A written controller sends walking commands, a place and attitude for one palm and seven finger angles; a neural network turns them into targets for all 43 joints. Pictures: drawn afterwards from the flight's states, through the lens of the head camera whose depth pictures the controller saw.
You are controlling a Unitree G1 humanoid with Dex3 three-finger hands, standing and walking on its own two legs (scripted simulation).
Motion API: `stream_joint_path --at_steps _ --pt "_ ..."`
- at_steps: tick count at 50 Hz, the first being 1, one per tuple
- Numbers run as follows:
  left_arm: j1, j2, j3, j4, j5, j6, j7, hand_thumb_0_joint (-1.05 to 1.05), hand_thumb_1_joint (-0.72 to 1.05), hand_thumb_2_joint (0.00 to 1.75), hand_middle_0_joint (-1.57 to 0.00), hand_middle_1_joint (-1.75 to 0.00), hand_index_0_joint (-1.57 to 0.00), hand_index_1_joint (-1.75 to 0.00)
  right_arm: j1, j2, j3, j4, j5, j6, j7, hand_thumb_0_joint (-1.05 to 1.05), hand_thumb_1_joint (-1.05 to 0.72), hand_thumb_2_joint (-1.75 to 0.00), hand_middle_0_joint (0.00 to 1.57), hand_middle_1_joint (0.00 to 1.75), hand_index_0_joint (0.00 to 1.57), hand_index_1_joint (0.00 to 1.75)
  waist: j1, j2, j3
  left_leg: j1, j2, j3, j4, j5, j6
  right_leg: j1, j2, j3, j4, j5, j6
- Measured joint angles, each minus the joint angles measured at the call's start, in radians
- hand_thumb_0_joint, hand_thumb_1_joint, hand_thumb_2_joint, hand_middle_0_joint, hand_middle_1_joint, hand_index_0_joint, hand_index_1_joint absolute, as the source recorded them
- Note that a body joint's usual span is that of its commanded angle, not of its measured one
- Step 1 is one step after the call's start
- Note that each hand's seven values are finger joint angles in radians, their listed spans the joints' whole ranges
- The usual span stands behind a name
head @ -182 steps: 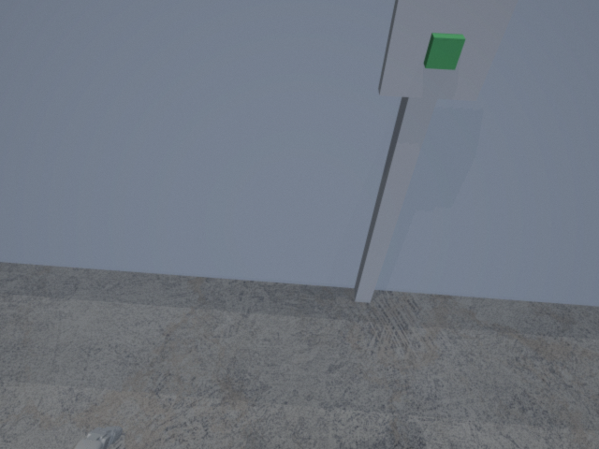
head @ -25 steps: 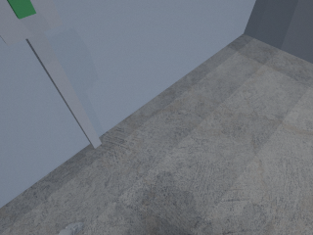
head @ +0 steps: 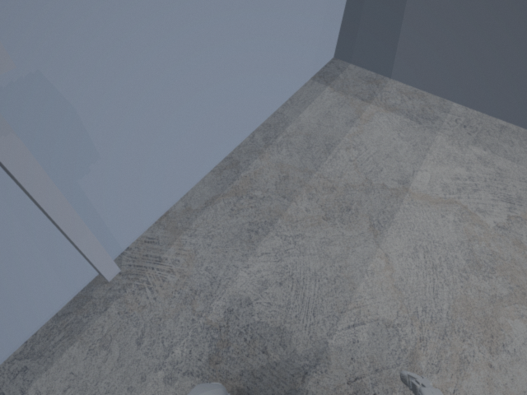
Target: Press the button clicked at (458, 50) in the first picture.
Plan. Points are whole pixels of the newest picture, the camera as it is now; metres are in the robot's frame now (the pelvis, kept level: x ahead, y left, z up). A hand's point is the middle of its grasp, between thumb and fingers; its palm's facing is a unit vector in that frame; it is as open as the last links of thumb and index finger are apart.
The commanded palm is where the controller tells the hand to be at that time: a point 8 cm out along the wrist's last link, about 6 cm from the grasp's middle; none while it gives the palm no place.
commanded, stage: walk to a spot facing it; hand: left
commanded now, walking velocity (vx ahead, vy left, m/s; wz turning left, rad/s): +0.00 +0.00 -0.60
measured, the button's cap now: out of the picture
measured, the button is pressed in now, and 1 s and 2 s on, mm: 0 0 0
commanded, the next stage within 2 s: turn to face it in 1.54 s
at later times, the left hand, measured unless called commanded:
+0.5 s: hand (154, 378) +0.15 +0.20 -0.16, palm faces -0.33 -0.93 -0.19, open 7.4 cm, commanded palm none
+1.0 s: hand (236, 343) +0.22 +0.07 -0.17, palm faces -0.50 -0.85 -0.19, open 7.4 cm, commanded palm none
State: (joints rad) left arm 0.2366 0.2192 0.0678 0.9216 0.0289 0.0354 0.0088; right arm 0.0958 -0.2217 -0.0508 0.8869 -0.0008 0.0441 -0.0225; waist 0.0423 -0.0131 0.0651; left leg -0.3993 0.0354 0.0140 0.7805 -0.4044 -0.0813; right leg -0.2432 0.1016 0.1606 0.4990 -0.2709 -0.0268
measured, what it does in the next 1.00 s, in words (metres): walks ahead, turning right: left foot, then right foot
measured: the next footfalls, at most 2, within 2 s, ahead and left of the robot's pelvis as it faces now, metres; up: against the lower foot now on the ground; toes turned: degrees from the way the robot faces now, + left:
left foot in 0.06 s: +0.05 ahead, +0.12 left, +0.00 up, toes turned +0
right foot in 0.68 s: +0.02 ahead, -0.14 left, +0.00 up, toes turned -35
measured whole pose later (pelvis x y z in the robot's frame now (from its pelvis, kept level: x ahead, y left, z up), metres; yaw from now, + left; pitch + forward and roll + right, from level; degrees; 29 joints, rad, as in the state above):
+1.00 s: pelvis +0.13 -0.08 +0.00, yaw -33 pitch +0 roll -1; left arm 0.35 0.15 0.04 1.05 0.03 -0.06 0.00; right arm 0.16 -0.21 -0.05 0.93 -0.03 -0.01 0.03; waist 0.01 0.03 0.03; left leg -0.62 0.15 0.08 0.93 -0.19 -0.07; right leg 0.00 0.03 -0.03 0.34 -0.33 -0.03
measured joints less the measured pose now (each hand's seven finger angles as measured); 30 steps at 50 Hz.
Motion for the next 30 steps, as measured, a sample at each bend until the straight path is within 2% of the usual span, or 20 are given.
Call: stream_joint_path --at_steps 2,3,4,6,9,12,15,19,25,30 --pt "0.009 0.014 0.007 0.005 -0.003 0.009 0.002 0.0 0.9 0.9 -0.2 -0.3 -0.2 -0.3 0.002 0.008 0.007 -0.016 0.004 -0.014 -0.002 0.01 -0.91 -0.9 0.2 0.3 0.2 0.3 0.0 -0.015 -0.007 0.069 -0.01 0.007 -0.157 0.075 0.012 -0.019 0.008 0.02 0.035 -0.017 0.017" --pt "0.01 0.025 0.012 0.006 -0.008 0.015 0.002 0.0 0.9 0.9 -0.2 -0.3 -0.2 -0.3 0.005 0.015 0.011 -0.02 0.002 -0.024 -0.003 0.01 -0.91 -0.9 0.2 0.3 0.2 0.3 -0.002 -0.029 -0.008 0.09 -0.013 0.018 -0.207 0.122 0.036 -0.038 0.01 0.031 0.073 -0.032 0.024" --pt "0.004 0.036 0.018 0.01 -0.01 0.02 0.002 0.0 0.9 0.9 -0.2 -0.3 -0.2 -0.3 0.006 0.024 0.016 -0.022 0.001 -0.029 -0.003 0.01 -0.91 -0.9 0.2 0.3 0.2 0.3 0.003 -0.05 -0.002 0.093 -0.02 0.038 -0.201 0.124 0.069 -0.067 0.003 0.025 0.152 -0.101 0.034" --pt "0.001 0.048 0.028 0.013 -0.005 0.026 -0.001 0.0 0.91 0.9 -0.2 -0.3 -0.2 -0.3 0.015 0.032 0.029 -0.029 -0.007 -0.029 0.0 0.01 -0.91 -0.9 0.21 0.3 0.2 0.3 0.009 -0.06 0.005 0.108 -0.007 0.072 -0.194 0.104 0.114 -0.14 -0.003 -0.026 0.369 -0.207 0.057" --pt "-0.001 0.059 0.04 0.012 0.004 0.032 -0.018 0.0 0.91 0.9 -0.2 -0.3 -0.2 -0.3 0.039 0.042 0.037 -0.032 -0.014 -0.026 -0.003 0.01 -0.9 -0.9 0.21 0.3 0.2 0.3 0.005 -0.054 0.005 0.144 0.014 0.109 -0.242 0.112 0.131 -0.221 -0.037 -0.091 0.615 -0.18 0.082" --pt "-0.002 0.065 0.045 0.005 0.005 0.035 -0.03 0.0 0.91 0.9 -0.2 -0.3 -0.19 -0.3 0.063 0.047 0.038 -0.025 -0.016 -0.03 -0.005 0.01 -0.9 -0.9 0.21 0.3 0.2 0.3 0.0 -0.047 0.006 0.169 0.026 0.146 -0.285 0.133 0.135 -0.256 -0.08 -0.113 0.717 -0.118 0.1" --pt "-0.005 0.062 0.046 0.005 0.003 0.04 -0.033 0.0 0.91 0.9 -0.19 -0.3 -0.19 -0.3 0.091 0.05 0.033 -0.014 -0.014 -0.036 -0.004 0.01 -0.9 -0.9 0.21 0.3 0.2 0.3 -0.009 -0.037 0.004 0.185 0.037 0.184 -0.305 0.137 0.14 -0.255 -0.114 -0.122 0.713 -0.091 0.113" --pt "-0.011 0.048 0.044 0.012 0.006 0.051 -0.043 0.0 0.91 0.9 -0.19 -0.3 -0.19 -0.3 0.138 0.048 0.025 0.011 -0.018 -0.043 0.001 0.01 -0.9 -0.9 0.21 0.3 0.2 0.3 -0.026 -0.023 -0.01 0.204 0.054 0.241 -0.317 0.128 0.138 -0.232 -0.151 -0.148 0.637 -0.079 0.114" --pt "-0.052 0.016 0.033 0.012 0.012 0.051 -0.061 0.0 0.91 0.9 -0.19 -0.3 -0.19 -0.3 0.222 0.023 0.006 0.068 -0.026 -0.056 0.005 0.01 -0.9 -0.9 0.21 0.3 0.2 0.3 -0.067 0.006 -0.022 0.237 0.078 0.323 -0.34 0.116 0.119 -0.206 -0.187 -0.204 0.475 -0.082 0.095" --pt "-0.107 -0.008 0.022 -0.007 0.012 0.033 -0.066 0.01 0.91 0.9 -0.19 -0.3 -0.19 -0.3 0.279 -0.012 -0.011 0.117 -0.034 -0.054 0.013 0.01 -0.9 -0.9 0.21 0.3 0.2 0.3 -0.104 0.034 -0.017 0.267 0.111 0.386 -0.323 0.081 0.082 -0.163 -0.19 -0.252 0.283 -0.11 0.069"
